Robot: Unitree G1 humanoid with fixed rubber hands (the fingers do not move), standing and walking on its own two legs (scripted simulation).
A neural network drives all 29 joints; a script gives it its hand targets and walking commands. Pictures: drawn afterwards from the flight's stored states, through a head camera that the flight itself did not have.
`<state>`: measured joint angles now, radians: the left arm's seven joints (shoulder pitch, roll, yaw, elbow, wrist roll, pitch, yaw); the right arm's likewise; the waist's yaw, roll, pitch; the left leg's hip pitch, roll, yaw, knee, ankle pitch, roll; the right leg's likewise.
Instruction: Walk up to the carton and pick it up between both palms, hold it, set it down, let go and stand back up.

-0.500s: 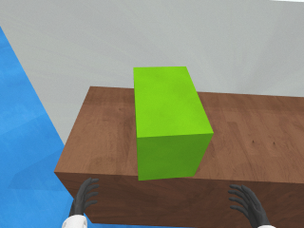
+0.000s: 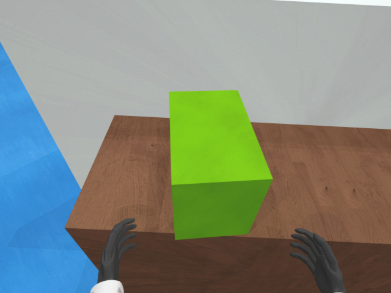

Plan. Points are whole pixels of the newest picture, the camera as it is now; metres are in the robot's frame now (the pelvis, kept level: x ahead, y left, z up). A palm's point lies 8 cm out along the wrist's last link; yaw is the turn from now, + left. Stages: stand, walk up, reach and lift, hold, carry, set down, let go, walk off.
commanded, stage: reach and lift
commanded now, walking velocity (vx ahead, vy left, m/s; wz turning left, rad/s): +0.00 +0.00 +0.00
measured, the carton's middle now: (207, 161) +0.43 +0.00 +0.01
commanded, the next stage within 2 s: none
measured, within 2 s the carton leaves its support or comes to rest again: neither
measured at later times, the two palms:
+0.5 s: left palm (113, 221) +0.22 +0.18 +0.05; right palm (322, 228) +0.24 -0.22 +0.05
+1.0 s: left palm (111, 177) +0.28 +0.19 +0.11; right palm (322, 175) +0.32 -0.22 +0.11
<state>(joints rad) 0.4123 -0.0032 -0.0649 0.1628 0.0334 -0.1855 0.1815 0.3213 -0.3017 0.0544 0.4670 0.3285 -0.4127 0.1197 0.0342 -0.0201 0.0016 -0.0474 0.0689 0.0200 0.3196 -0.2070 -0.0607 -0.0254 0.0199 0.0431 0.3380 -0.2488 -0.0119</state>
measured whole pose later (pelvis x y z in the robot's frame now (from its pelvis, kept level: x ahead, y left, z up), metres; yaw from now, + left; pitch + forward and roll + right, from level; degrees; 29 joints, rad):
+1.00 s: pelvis -0.02 +0.00 +0.00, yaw -1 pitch -1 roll +0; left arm -0.19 0.04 0.12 -0.11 -0.04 0.60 0.16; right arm -0.33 -0.43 0.06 0.34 0.43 0.17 0.00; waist 0.03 0.00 0.02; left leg -0.08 0.07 0.04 0.24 -0.13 -0.06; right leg -0.09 0.02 0.06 0.30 -0.18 -0.01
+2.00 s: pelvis -0.02 +0.00 +0.00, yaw +0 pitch +5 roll +0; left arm -0.66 0.10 0.15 0.35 -0.02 0.57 0.14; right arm -0.91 -0.45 0.11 0.92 0.41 0.19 0.05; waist 0.07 0.02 -0.06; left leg -0.24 0.07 0.01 0.29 -0.14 -0.06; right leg -0.20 0.02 0.04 0.28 -0.16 0.00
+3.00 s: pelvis -0.03 +0.00 -0.01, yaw -1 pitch +14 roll -1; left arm -0.70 -0.12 0.26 0.87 0.17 -0.11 0.23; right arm -0.87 -0.20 -0.02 1.19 0.17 -0.22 -0.06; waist 0.10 0.02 -0.13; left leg -0.49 0.09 0.01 0.41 -0.16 -0.06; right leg -0.46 0.05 0.05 0.38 -0.17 0.00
